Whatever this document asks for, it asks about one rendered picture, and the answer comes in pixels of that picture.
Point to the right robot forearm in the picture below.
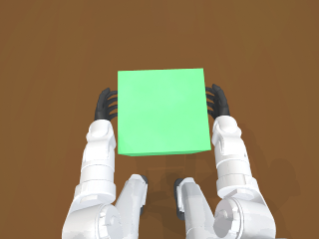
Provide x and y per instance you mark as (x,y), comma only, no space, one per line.
(232,163)

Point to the left robot hand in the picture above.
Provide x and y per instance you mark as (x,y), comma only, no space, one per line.
(102,111)

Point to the robot right shin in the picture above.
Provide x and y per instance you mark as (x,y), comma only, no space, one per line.
(187,179)

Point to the left robot foot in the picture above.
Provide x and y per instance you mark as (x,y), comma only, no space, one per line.
(146,181)

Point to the right robot hand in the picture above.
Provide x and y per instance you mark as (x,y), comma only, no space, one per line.
(220,106)

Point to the left robot forearm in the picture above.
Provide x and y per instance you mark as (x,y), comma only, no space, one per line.
(98,166)

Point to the right robot upper arm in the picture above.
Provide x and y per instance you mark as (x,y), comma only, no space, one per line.
(236,218)

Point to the left robot upper arm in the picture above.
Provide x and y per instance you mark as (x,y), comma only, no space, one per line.
(101,221)

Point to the carton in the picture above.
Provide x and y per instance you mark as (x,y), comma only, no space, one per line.
(162,112)

